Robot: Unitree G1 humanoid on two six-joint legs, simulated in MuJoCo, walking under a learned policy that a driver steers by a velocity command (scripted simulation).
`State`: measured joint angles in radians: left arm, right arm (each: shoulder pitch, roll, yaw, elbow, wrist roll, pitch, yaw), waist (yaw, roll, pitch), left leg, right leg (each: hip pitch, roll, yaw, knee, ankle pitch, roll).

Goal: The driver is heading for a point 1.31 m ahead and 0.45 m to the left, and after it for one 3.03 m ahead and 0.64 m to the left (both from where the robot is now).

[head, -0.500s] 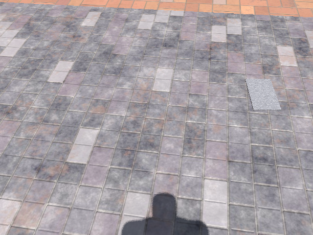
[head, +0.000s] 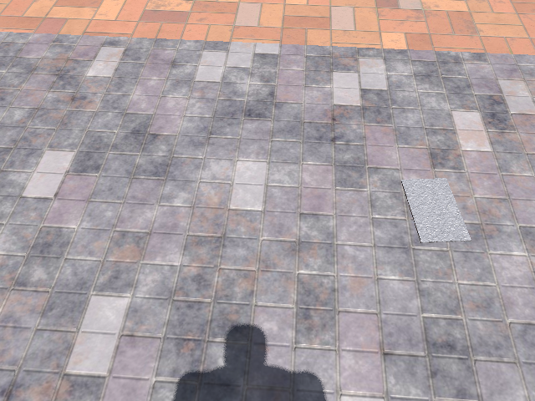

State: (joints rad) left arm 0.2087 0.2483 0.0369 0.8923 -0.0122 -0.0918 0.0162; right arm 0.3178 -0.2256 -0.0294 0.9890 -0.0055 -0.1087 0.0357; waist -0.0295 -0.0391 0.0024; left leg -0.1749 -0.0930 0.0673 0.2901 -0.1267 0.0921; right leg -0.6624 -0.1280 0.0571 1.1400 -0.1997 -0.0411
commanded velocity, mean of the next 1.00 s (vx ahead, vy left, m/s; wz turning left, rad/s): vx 0.41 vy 0.00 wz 0.26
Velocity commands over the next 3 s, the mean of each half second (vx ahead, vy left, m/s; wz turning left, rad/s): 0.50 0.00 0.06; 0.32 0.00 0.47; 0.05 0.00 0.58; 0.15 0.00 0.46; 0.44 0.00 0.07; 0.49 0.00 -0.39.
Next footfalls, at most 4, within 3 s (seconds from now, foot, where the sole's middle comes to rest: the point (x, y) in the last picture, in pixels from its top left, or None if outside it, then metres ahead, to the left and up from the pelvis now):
0.30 right None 0.34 -0.17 -0.78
0.84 left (243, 371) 0.60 0.07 -0.78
1.36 right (314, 339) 0.68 -0.12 -0.78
1.82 left None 0.48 0.06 -0.78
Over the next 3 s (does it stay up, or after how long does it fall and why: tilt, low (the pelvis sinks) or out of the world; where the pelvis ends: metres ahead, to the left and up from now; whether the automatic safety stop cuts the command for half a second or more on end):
stays up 0.90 0.42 0.00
